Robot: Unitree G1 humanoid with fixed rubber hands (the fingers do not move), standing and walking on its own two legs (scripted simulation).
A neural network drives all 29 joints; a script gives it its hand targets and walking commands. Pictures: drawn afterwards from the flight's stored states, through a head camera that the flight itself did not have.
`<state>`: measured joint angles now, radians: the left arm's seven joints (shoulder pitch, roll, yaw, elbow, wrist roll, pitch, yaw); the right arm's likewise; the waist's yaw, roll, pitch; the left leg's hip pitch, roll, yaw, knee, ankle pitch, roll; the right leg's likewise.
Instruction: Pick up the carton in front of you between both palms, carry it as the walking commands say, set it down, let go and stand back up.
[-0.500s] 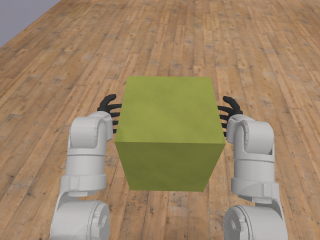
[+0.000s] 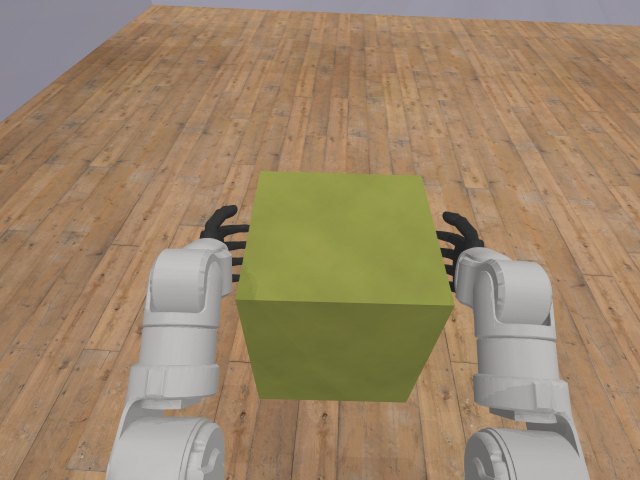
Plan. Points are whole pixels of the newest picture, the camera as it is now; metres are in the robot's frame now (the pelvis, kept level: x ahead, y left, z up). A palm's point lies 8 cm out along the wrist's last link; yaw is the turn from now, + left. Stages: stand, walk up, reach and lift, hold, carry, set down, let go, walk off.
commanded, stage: carry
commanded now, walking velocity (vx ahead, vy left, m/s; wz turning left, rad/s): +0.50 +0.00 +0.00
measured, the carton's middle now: (336, 292) +0.37 -0.02 +0.05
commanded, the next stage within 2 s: none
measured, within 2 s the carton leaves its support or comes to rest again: neither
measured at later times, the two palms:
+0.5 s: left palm (221, 149) +0.61 +0.17 +0.12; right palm (400, 153) +0.60 -0.13 +0.12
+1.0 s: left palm (264, 90) +0.87 +0.12 +0.10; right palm (401, 96) +0.86 -0.18 +0.10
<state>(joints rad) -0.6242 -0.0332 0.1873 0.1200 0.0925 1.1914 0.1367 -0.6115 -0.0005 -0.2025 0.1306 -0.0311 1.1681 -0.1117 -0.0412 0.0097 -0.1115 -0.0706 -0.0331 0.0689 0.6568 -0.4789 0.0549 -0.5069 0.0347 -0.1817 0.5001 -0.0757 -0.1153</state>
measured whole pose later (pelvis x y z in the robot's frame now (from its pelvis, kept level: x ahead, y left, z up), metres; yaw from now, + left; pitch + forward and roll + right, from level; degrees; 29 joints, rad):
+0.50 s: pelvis +0.30 +0.03 +0.01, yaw -2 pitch +4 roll +2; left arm -0.39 -0.10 0.20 -0.12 0.10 1.21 0.09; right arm -0.39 0.13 -0.19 -0.12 -0.11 1.20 -0.10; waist 0.00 -0.04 -0.13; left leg -0.45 0.00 0.19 0.44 -0.06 0.07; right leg -0.08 -0.05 -0.11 0.58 -0.44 -0.02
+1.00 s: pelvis +0.61 -0.02 +0.01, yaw +0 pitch +3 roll -1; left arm -0.18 -0.14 0.09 -0.22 0.13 1.22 0.08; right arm -0.16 0.11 -0.12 -0.27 -0.12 1.24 -0.08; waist 0.01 0.04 -0.17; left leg -0.22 0.08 0.07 0.96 -0.48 -0.02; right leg -0.44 -0.05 -0.23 0.55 -0.17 -0.07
